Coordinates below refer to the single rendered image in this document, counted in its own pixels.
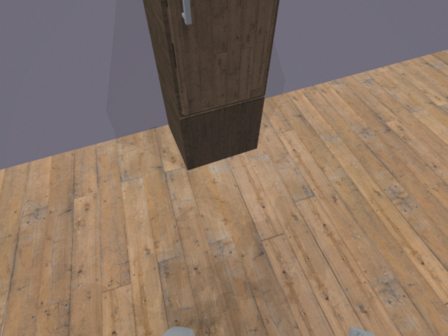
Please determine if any cupboard door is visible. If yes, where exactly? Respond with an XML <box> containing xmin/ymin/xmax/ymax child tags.
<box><xmin>167</xmin><ymin>0</ymin><xmax>277</xmax><ymax>116</ymax></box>

